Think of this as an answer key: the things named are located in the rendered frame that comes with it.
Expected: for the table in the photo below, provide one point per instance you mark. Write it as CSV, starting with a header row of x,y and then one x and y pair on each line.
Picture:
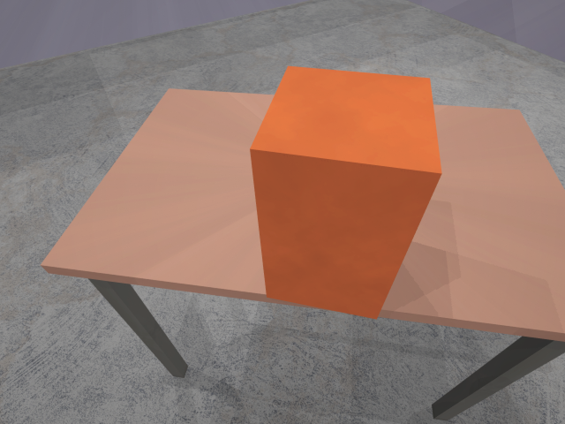
x,y
177,211

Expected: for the carton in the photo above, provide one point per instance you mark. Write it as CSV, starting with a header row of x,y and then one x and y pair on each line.
x,y
344,165

